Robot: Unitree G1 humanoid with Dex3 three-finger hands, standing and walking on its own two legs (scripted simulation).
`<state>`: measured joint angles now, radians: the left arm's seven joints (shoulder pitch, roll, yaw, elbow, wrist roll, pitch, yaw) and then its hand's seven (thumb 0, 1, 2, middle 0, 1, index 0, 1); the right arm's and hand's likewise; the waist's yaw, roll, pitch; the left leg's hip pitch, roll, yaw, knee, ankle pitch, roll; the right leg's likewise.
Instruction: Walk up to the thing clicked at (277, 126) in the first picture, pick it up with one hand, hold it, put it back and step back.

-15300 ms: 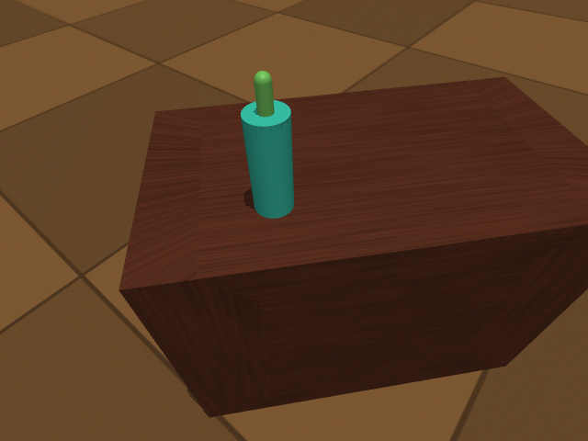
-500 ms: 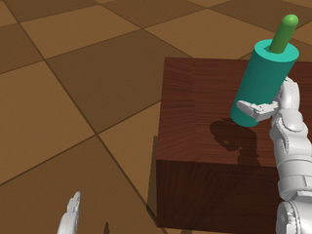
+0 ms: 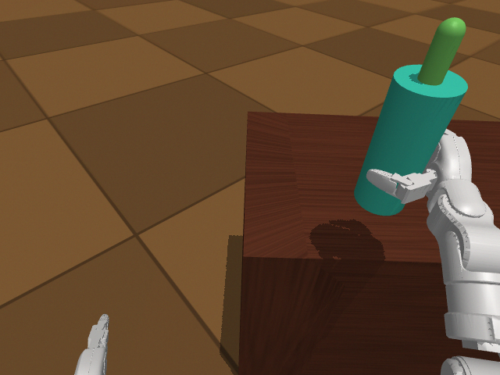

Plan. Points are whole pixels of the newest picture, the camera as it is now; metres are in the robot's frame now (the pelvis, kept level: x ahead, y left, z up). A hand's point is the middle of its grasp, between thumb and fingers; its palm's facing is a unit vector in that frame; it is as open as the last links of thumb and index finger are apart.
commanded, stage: lift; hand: right
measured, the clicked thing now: (408, 128) +0.38 -0.17 +0.27
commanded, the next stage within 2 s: hold in 0.46 s
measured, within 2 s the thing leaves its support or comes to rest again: neither
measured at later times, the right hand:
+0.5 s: hand (415, 153) +0.34 -0.17 +0.25, palm faces +0.17 +0.98 -0.05, open 11.1 cm
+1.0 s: hand (429, 145) +0.34 -0.18 +0.27, palm faces +0.17 +0.98 -0.06, open 11.1 cm
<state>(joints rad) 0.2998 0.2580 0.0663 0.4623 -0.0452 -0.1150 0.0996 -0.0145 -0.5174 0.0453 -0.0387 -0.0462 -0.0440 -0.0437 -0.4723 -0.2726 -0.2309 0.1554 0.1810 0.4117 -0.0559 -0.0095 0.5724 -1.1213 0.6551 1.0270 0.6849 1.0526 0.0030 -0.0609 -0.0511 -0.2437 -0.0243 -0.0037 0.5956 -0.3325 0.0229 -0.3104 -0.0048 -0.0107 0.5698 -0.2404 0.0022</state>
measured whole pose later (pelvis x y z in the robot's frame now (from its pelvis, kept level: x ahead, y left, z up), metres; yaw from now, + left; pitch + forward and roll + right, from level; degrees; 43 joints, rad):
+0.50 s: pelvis -0.01 +0.00 +0.00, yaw -1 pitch -3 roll +0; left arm 0.26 0.26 0.05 0.59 -0.03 -0.21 0.14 -0.02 -0.52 0.04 -0.04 -0.05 -0.05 -0.05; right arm -0.48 -0.29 -0.24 -0.01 0.22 0.61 -0.04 -0.01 0.57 -1.12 0.65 1.04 0.68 1.06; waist -0.01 -0.07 -0.05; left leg -0.21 -0.02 0.01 0.59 -0.32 0.03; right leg -0.28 0.00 0.00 0.55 -0.22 0.00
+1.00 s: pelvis +0.00 +0.00 +0.00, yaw -1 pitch -3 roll +0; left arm 0.24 0.26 0.06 0.62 -0.04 -0.23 0.13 -0.02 -0.53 0.05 -0.05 -0.05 -0.05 -0.05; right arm -0.46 -0.30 -0.26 -0.14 0.24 0.74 -0.02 -0.01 0.57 -1.12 0.64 1.04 0.67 1.07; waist -0.02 -0.08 -0.08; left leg -0.20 -0.01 0.01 0.59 -0.34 0.02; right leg -0.28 0.01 0.00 0.57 -0.24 0.00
